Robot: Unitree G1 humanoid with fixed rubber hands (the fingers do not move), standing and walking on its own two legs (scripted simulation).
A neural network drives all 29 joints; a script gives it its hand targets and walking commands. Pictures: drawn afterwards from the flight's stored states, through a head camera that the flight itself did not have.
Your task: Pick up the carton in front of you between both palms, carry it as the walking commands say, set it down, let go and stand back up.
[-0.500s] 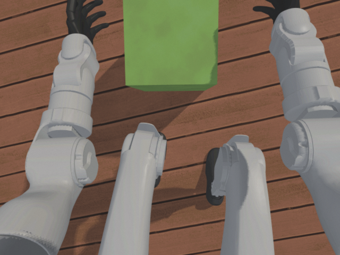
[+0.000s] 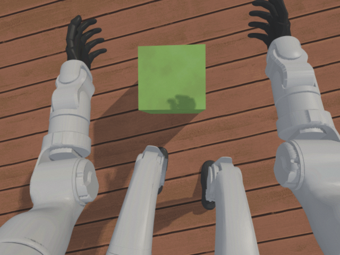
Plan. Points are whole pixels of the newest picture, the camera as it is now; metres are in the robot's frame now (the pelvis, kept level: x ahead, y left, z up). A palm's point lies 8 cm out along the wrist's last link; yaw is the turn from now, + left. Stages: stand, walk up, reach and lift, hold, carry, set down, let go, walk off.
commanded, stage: set down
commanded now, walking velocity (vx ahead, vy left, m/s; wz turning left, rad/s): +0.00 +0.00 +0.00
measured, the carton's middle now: (173, 85) +0.49 +0.08 -0.44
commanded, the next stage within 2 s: let go in 0.16 s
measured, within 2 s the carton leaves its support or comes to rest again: neither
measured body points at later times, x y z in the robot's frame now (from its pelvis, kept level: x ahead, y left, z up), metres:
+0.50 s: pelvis +0.04 +0.01 +0.13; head +0.29 +0.02 +0.51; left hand +0.41 +0.26 +0.01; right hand +0.45 -0.16 +0.01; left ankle +0.10 +0.12 -0.53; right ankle +0.07 -0.11 -0.53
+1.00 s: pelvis +0.10 +0.00 +0.21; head +0.17 +0.00 +0.65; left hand +0.27 +0.24 +0.13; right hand +0.32 -0.22 +0.12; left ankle +0.10 +0.12 -0.53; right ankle +0.07 -0.11 -0.53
